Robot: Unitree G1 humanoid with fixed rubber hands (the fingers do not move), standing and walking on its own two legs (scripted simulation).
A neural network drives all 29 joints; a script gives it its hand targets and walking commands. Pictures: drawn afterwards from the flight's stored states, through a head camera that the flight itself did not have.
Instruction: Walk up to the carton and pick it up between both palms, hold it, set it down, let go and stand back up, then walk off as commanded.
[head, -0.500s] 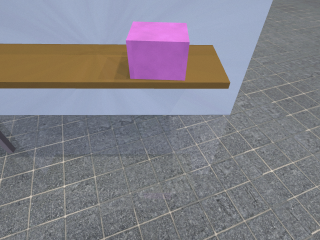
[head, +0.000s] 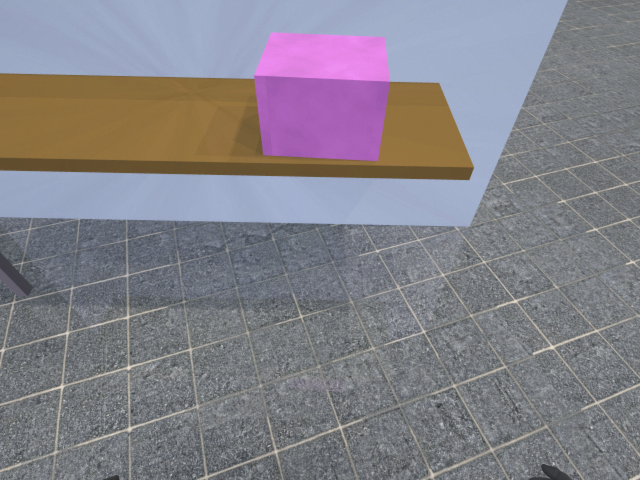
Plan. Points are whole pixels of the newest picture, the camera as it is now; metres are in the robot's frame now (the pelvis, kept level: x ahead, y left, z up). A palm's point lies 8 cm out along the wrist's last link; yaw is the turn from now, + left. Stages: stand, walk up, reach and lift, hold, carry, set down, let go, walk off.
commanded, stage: walk off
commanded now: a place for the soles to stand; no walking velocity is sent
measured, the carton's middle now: (324, 96) +0.98 -0.02 -0.01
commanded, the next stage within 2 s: stand in 0.56 s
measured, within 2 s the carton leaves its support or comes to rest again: neither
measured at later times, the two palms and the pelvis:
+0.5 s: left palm out of the picture +0.13 +0.30 -0.11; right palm out of the picture +0.09 -0.31 -0.10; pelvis +0.01 +0.00 +0.00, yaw -1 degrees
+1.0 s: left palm out of the picture +0.08 +0.31 -0.10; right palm out of the picture +0.10 -0.29 -0.10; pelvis -0.01 +0.01 +0.01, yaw +0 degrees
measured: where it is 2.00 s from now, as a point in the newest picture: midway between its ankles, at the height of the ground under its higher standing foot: outside the picture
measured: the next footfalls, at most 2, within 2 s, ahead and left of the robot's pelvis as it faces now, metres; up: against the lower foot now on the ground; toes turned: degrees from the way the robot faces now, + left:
none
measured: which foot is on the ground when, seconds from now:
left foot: down 0.00-1.00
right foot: down 0.00-1.00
